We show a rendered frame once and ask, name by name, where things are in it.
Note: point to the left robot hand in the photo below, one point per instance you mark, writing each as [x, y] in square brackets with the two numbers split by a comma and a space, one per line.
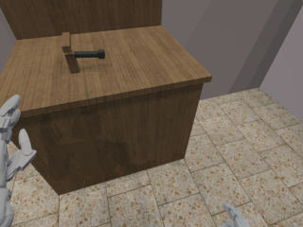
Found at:
[9, 116]

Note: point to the left robot forearm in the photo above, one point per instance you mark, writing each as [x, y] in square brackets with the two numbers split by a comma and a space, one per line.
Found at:
[6, 210]

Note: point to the counter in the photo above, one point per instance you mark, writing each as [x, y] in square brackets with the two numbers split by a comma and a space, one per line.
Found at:
[94, 120]

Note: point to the tap lever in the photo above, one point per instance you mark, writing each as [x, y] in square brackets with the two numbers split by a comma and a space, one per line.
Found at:
[100, 54]

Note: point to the right robot hand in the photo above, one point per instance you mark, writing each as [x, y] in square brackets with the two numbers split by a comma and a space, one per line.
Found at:
[236, 216]

